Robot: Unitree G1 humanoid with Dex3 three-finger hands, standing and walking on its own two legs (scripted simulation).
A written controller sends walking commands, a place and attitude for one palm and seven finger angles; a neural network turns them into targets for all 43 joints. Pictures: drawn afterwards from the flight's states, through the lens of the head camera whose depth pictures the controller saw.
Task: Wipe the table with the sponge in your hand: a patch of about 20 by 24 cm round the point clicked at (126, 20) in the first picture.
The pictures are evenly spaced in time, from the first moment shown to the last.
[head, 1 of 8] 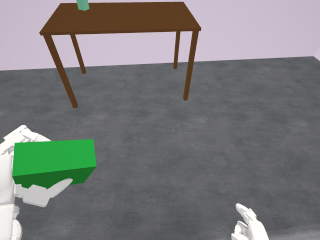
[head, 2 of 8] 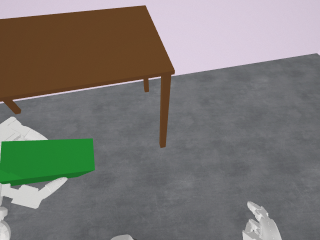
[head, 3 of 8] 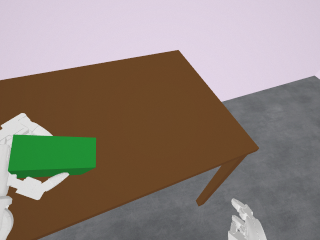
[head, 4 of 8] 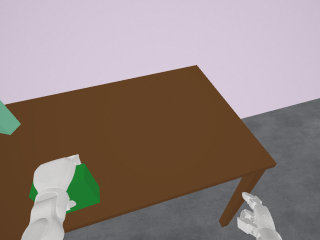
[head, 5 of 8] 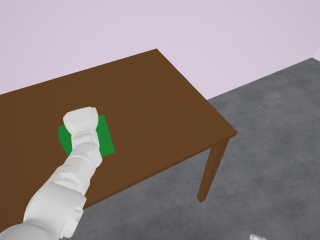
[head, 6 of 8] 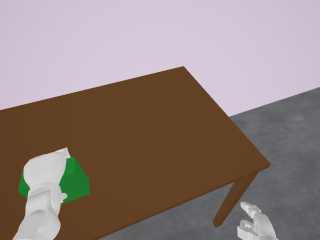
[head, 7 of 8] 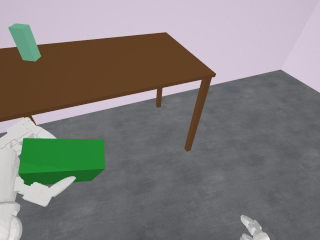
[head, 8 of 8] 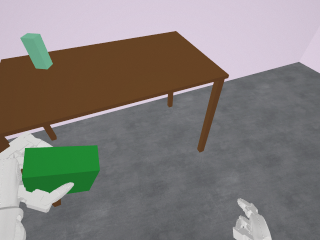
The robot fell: no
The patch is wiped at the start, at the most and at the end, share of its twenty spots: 0.00 1.00 1.00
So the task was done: yes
